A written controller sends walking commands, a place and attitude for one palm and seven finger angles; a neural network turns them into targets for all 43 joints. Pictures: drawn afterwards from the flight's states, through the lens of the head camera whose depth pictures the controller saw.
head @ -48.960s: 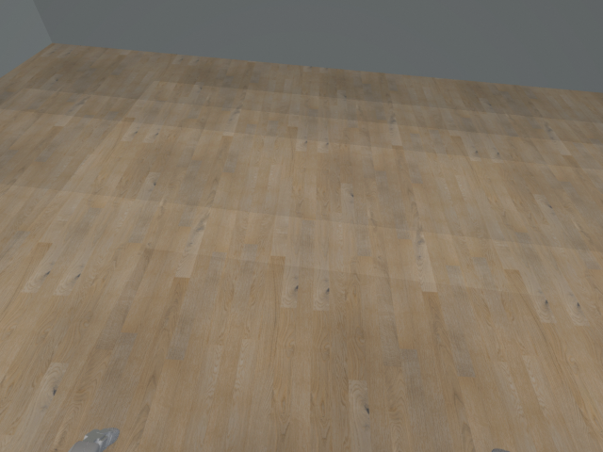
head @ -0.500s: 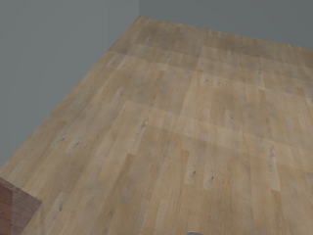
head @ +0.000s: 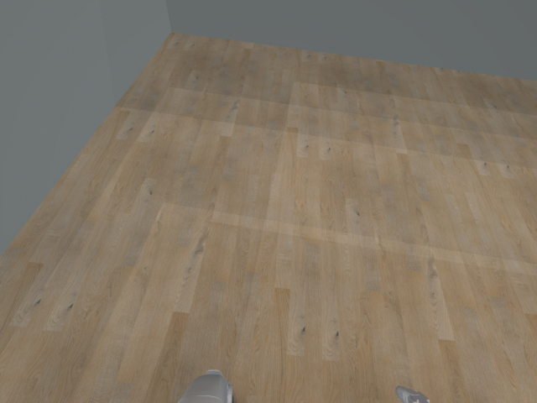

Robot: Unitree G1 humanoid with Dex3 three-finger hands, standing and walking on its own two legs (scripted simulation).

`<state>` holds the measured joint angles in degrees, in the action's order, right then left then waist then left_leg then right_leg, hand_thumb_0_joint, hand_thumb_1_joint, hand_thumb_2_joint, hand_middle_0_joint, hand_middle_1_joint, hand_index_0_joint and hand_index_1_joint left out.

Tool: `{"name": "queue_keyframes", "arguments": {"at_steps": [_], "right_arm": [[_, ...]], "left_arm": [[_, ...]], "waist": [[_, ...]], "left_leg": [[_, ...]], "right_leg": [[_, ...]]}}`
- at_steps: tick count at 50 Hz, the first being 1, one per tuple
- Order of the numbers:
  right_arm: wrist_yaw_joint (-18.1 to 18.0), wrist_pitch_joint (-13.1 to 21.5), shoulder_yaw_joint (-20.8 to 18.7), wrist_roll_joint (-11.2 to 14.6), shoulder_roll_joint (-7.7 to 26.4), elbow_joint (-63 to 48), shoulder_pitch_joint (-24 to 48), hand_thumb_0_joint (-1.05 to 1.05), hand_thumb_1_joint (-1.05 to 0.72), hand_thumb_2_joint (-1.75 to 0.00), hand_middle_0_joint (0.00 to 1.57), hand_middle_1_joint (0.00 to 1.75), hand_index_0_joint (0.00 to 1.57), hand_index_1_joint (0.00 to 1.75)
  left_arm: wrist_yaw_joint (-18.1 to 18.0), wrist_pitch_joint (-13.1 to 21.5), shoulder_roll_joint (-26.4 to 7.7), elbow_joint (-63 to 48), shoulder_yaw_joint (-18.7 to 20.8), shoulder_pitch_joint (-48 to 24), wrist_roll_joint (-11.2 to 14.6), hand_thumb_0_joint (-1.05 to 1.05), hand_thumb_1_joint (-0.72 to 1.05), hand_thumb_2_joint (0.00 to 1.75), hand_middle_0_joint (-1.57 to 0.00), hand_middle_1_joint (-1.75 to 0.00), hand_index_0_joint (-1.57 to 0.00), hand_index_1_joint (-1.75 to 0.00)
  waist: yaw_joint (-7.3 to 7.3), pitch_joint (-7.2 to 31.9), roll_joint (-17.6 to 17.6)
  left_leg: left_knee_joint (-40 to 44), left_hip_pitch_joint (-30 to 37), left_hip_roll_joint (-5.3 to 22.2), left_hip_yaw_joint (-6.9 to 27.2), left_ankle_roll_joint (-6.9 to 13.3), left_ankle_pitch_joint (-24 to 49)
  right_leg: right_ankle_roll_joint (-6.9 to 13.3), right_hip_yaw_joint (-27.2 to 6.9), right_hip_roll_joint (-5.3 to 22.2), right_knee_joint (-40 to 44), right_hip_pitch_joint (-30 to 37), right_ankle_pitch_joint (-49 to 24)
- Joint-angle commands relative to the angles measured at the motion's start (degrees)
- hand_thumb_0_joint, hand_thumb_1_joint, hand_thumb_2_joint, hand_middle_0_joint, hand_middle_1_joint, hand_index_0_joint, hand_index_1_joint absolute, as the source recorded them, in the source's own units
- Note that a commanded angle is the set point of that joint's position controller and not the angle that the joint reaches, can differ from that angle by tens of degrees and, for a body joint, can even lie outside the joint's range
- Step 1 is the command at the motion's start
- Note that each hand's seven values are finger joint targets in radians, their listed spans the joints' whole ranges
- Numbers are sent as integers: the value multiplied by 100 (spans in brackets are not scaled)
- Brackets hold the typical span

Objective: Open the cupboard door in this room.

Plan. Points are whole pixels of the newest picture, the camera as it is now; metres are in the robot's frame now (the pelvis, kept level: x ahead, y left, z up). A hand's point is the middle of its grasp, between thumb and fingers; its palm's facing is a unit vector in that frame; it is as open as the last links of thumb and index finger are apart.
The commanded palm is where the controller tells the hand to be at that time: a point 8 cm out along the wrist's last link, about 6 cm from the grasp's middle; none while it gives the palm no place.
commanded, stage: walk to a spot facing it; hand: left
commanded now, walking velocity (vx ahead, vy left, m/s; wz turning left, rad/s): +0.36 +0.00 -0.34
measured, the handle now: out of the picture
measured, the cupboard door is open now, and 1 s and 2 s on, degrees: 41 41 41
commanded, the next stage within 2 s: turn to face it in 0.74 s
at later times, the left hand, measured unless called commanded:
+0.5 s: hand (221, 260) +0.40 +0.13 -0.16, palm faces -0.28 -0.94 -0.18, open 7.4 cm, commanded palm none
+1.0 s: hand (258, 245) +0.45 +0.06 -0.18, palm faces -0.18 -0.97 -0.16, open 7.3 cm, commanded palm none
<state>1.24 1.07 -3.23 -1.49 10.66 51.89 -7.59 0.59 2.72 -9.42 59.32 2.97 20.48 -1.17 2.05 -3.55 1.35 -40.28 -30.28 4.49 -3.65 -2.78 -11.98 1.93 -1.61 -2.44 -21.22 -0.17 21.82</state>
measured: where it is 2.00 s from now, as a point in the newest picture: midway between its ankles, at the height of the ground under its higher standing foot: (322, 315)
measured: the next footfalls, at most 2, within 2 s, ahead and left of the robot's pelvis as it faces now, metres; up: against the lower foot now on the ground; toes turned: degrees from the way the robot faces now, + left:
left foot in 0.04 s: +0.17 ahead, +0.12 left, +0.00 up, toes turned +4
right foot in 0.58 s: +0.36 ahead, -0.16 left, +0.00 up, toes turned -23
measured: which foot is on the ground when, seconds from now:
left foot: up 0.00-0.02, down 0.04-0.58, up 0.60-1.00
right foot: down 0.00-0.06, up 0.08-0.56, down 0.58-1.00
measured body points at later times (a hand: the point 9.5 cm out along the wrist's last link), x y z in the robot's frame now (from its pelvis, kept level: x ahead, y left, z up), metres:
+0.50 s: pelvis +0.22 -0.01 +0.00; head +0.26 -0.02 +0.45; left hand +0.41 +0.18 -0.14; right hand +0.06 -0.19 -0.14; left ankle +0.13 +0.12 -0.73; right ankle +0.32 -0.15 -0.70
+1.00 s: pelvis +0.44 -0.11 +0.00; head +0.47 -0.10 +0.45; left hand +0.46 +0.11 -0.16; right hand +0.47 -0.36 -0.14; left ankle +0.57 -0.02 -0.71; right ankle +0.33 -0.14 -0.73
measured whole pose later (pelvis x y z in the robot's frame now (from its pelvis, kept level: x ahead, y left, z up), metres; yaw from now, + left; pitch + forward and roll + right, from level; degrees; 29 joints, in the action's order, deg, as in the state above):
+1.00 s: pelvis +0.44 -0.11 +0.00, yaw -14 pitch +0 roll +0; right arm 0.3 0.9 -2.7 -1.0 9.9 57.8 -8.2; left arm -0.9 4.3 -8.5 63.9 1.5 19.6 -0.8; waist 0.5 -2.4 1.0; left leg -41.7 -29.9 4.3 -5.5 -1.1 -11.2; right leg 3.9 9.3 -2.6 -20.6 -0.4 20.8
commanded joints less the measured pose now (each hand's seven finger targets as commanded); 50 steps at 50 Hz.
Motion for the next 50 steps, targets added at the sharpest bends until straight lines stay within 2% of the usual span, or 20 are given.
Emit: {"name": "queue_keyframes", "arguments": {"at_steps": [1,2,3,4,7,10,17,21,24,26,27,28,29,30,32,35,37,41,47,50], "right_arm": [[-160,318,-196,-15,859,44,-1370,0,-90,-90,20,30,20,30],[-215,359,-372,-118,1558,229,-2225,0,-90,-90,20,30,20,30],[-253,299,-355,-108,1760,280,-2667,0,-90,-90,20,30,20,30],[-274,251,-279,-88,1572,211,-2286,0,-90,-90,20,30,20,30],[-266,355,-27,-62,655,17,-1233,0,-90,-90,20,30,20,30],[-302,453,31,-19,471,217,-1401,0,-90,-90,20,30,20,30],[-259,406,19,-12,457,525,-1880,0,-90,-90,20,30,20,30],[-256,362,58,-65,545,728,-2273,0,-90,-90,20,30,20,30],[-258,322,42,-74,692,847,-2362,0,-90,-90,20,30,20,30],[-260,295,14,-50,825,839,-2175,0,-90,-90,20,30,20,30],[-233,288,-3,-7,846,789,-1976,0,-90,-90,20,30,20,30],[-153,314,32,92,607,705,-2029,0,-90,-90,20,30,20,30],[-169,323,62,152,283,534,-2054,0,-90,-90,20,30,20,30],[-162,285,13,131,460,472,-1627,0,-90,-90,20,30,20,30],[-177,280,-26,117,259,472,-1109,0,-90,-90,20,30,20,30],[-168,67,42,31,-103,777,-1693,0,-90,-90,20,30,20,30],[-145,-11,12,8,-262,837,-1815,0,-90,-90,20,30,20,30],[-83,2,8,28,-111,557,-1050,0,-90,-90,20,30,20,30],[-64,74,87,95,-3,381,-187,0,-90,-90,20,30,20,30],[-102,77,76,64,207,442,-448,0,-90,-90,20,30,20,30]], "left_arm": [[-72,136,-966,-371,274,-190,49,0,90,90,-20,-30,-20,-30],[-36,126,-644,-418,256,93,89,0,90,90,-20,-30,-20,-30],[-3,157,-543,-549,181,105,106,0,90,90,-20,-30,-20,-30],[-2,165,-637,-629,191,-262,44,0,90,90,-20,-30,-20,-30],[119,44,-469,-504,220,-494,-59,0,90,90,-20,-30,-20,-30],[140,-154,-204,-430,179,-312,-75,0,90,90,-20,-30,-20,-30],[207,-234,-95,-775,115,-1235,-80,0,90,90,-20,-30,-20,-30],[227,-213,-122,-952,56,-1940,-45,0,90,90,-20,-30,-20,-30],[202,-168,-253,-933,71,-1867,-29,0,90,90,-20,-30,-20,-30],[161,-92,-424,-685,136,-961,-29,0,90,90,-20,-30,-20,-30],[121,-18,-646,-372,213,20,-51,0,90,90,-20,-30,-20,-30],[43,35,-1224,-105,375,849,-80,0,90,90,-20,-30,-20,-30],[-35,31,-1690,-13,484,1154,25,0,90,90,-20,-30,-20,-30],[-102,29,-1683,-82,455,831,107,0,90,90,-20,-30,-20,-30],[-146,48,-1116,-196,291,121,111,0,90,90,-20,-30,-20,-30],[-133,166,-591,-251,93,-477,47,0,90,90,-20,-30,-20,-30],[-131,225,-360,-196,83,-419,-5,0,90,90,-20,-30,-20,-30],[-94,304,-405,-51,36,-148,41,0,90,90,-20,-30,-20,-30],[-178,288,-561,230,-43,146,6,0,90,90,-20,-30,-20,-30],[-224,215,-808,178,37,23,22,0,90,90,-20,-30,-20,-30]], "waist": [[-832,703,-114],[-1068,1491,-1566],[-1069,1833,-2146],[-964,1266,-1397],[-390,64,-922],[-185,210,-830],[-268,-188,-681],[-494,-440,-689],[-388,-332,-757],[42,157,-678],[512,647,-403],[821,1358,670],[717,1780,1773],[642,1337,1023],[284,606,139],[-368,191,206],[-500,60,337],[-350,-42,318],[-189,-73,374],[-398,188,369]], "left_leg": [[1176,2944,-108,46,249,323],[1359,4331,1463,2069,761,15],[2279,4608,2445,3473,1195,-153],[2423,4038,2521,3419,1371,-192],[2735,2120,1808,1591,803,-139],[2714,2100,1422,404,628,1335],[2954,2555,1339,-407,862,1276],[2897,2645,1468,-600,877,1710],[2471,2888,1554,-798,832,2910],[1358,2893,1465,-976,701,3995],[165,2395,1180,-1149,503,3888],[-1474,1001,645,-1376,300,1996],[-3283,-463,-240,-907,47,-2131],[-3880,-898,-10,-35,178,-1911],[-3694,-839,388,240,152,-1022],[-2712,117,476,158,82,-585],[-2234,210,411,74,37,-342],[-1473,-314,370,75,15,146],[-129,-138,36,-133,146,114],[458,454,-314,-352,291,171]], "right_leg": [[460,-558,954,-1389,-1338,-3059],[152,11,204,-3176,-2565,-1103],[95,62,-206,-4889,-3324,1049],[179,-299,240,-5517,-3697,808],[11,-123,813,-5677,-3638,-471],[-103,2,771,-5275,-3545,-872],[-163,365,902,-3662,-4136,-1618],[-9,683,822,-2334,-3643,-1439],[203,916,560,-1921,-3034,-965],[372,1097,284,-1531,-1830,-802],[490,1021,200,-1141,-468,-1020],[808,-368,1286,-760,1186,-726],[1367,-2991,2661,59,2032,-1429],[1427,-2922,2689,371,1587,-1482],[1180,-1895,2323,337,294,-2432],[867,-491,1735,750,-1290,-2476],[820,-198,1527,942,-1553,-2289],[869,-172,1557,1024,-1009,-2515],[624,368,1769,333,-62,-4952],[397,730,1778,-624,324,-6158]]}}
